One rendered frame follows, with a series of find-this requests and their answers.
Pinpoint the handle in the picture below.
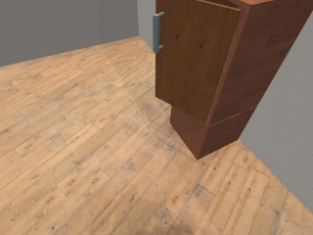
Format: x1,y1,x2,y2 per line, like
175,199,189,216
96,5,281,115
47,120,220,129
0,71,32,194
153,12,164,53

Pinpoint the cupboard door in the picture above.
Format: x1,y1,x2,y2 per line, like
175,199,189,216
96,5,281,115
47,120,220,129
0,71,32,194
155,0,242,122

